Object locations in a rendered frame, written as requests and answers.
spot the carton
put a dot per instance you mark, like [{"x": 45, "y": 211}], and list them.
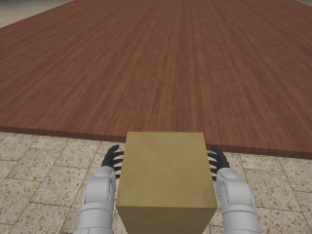
[{"x": 166, "y": 184}]

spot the right robot forearm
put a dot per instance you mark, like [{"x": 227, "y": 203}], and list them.
[{"x": 237, "y": 203}]

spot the robot right hand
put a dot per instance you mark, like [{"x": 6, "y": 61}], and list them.
[{"x": 221, "y": 161}]

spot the left robot forearm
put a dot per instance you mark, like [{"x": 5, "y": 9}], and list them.
[{"x": 97, "y": 203}]

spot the robot left hand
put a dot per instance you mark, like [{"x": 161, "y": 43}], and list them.
[{"x": 110, "y": 155}]

